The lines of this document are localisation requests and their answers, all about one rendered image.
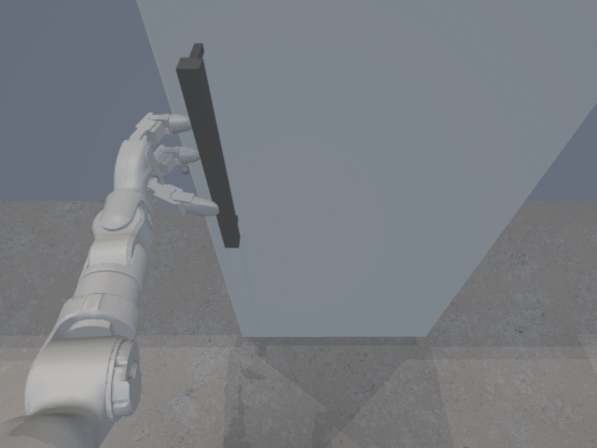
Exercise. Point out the robot left upper arm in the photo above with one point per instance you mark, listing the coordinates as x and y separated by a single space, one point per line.
79 388

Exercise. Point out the fridge door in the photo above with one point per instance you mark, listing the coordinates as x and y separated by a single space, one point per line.
375 149

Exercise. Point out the left robot forearm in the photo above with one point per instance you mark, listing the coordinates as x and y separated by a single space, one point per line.
109 288

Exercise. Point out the robot left hand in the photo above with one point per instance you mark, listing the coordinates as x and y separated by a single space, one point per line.
136 165

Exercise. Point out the handle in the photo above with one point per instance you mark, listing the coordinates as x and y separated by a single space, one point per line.
194 85

